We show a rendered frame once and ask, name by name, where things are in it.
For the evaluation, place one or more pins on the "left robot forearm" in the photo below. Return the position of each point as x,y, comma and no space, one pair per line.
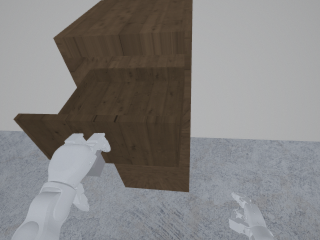
47,212

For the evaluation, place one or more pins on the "cabinet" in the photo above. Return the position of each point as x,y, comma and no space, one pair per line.
137,34

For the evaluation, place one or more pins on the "left robot hand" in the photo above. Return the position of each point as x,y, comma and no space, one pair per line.
72,161

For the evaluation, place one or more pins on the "handle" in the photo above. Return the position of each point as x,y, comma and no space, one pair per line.
98,165

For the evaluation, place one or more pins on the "right robot hand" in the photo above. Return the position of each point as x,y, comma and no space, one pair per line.
240,221

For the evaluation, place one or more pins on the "drawer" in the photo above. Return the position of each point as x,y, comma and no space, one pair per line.
140,110

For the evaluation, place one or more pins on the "right robot forearm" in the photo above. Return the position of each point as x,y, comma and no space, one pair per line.
260,233

